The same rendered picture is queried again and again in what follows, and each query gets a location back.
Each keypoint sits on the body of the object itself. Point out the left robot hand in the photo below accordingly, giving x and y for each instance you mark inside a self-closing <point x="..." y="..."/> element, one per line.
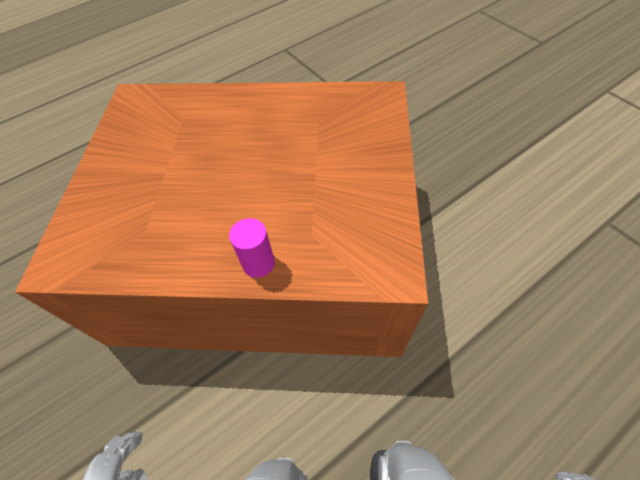
<point x="107" y="466"/>

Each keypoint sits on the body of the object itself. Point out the can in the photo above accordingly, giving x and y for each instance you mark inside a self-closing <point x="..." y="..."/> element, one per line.
<point x="251" y="244"/>

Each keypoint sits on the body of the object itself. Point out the right robot foot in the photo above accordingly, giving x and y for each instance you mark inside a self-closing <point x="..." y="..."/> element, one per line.
<point x="374" y="474"/>

